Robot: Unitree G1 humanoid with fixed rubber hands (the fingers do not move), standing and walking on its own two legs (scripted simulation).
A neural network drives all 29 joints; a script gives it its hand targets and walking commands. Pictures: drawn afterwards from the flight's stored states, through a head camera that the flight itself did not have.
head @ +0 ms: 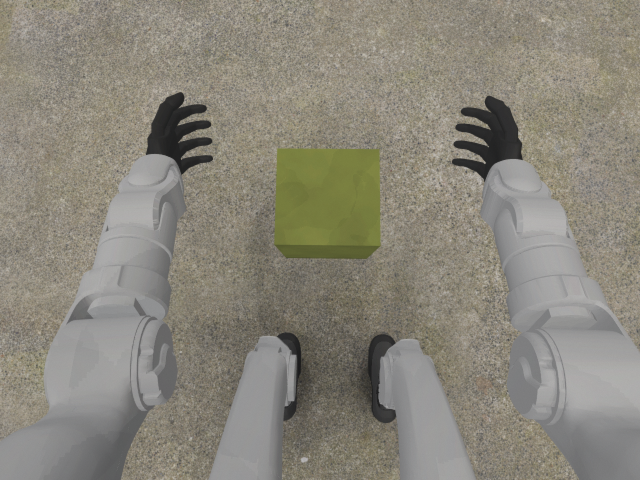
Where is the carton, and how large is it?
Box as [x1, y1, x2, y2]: [274, 148, 380, 258]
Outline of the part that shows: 277,148 274,244 286,257 366,258 380,245 379,149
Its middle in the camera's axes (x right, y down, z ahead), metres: +0.02 -0.07 +0.91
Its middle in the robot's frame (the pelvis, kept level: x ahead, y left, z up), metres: +0.52 +0.02 -0.53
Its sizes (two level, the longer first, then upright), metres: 0.210 0.200 0.250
